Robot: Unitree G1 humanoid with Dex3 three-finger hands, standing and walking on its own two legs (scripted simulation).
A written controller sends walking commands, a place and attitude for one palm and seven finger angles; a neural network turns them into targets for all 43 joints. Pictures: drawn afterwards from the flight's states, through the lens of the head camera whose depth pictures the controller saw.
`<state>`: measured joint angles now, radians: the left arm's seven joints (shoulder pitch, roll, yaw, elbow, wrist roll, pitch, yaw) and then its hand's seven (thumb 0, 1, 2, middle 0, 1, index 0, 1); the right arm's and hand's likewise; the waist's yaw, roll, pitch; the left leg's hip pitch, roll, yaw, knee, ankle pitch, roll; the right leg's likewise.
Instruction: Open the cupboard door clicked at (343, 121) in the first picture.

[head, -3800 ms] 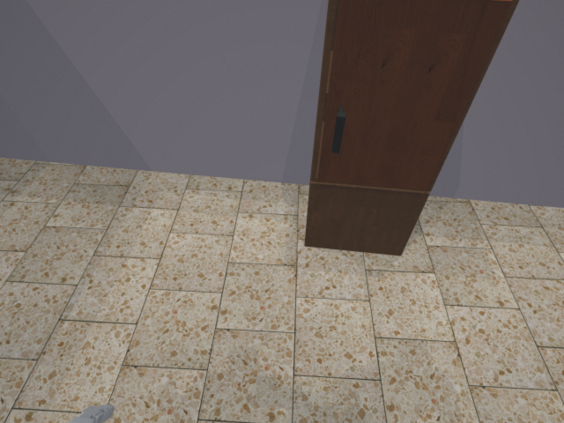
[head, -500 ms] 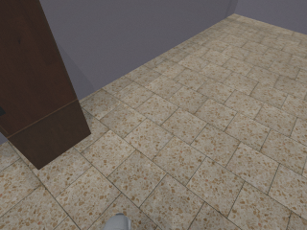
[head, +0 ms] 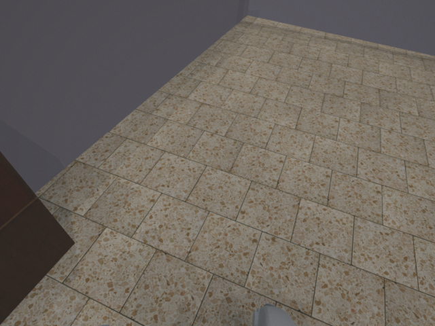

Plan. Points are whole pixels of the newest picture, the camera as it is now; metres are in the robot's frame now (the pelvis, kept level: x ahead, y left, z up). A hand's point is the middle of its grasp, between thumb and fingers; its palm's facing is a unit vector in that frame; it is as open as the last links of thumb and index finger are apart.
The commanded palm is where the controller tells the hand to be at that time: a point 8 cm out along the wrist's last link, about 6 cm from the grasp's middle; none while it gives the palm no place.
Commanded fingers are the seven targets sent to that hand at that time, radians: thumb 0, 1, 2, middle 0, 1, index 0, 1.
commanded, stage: walk to a spot facing it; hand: left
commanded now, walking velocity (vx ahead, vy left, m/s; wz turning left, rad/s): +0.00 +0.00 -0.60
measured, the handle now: out of the picture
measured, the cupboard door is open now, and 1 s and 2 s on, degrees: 0 0 0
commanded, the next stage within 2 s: turn to face it in 0.02 s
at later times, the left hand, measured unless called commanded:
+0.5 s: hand (158, 314) +0.18 +0.14 -0.18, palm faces +0.04 -0.99 -0.12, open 7.3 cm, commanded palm none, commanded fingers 0.00 0.90 0.90 -0.20 -0.30 -0.20 -0.30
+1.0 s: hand out of the picture +0.07 +0.25 -0.17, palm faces +0.33 -0.92 -0.23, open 7.4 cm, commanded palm none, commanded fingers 0.00 0.90 0.90 -0.20 -0.30 -0.20 -0.30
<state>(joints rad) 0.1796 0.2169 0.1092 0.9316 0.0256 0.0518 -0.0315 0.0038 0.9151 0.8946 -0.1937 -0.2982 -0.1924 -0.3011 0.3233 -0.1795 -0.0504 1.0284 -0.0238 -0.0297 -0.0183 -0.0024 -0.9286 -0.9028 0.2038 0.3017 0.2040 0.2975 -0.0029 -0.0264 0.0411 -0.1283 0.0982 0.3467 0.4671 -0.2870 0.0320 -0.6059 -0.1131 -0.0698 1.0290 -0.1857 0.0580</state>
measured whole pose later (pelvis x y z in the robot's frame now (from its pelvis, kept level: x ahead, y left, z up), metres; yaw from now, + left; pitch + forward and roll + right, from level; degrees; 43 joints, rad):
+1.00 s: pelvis +0.05 +0.02 +0.01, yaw +17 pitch +1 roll -4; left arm 0.16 0.27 0.10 0.97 0.02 0.07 0.02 0.01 0.91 0.89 -0.20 -0.30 -0.20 -0.30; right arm 0.27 -0.17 -0.06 0.96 -0.02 0.03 -0.01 0.00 -0.91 -0.90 0.21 0.30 0.21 0.30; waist -0.03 -0.03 0.03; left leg -0.26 -0.09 -0.04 0.39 -0.14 0.12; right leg -0.47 -0.07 0.03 1.10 -0.29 0.12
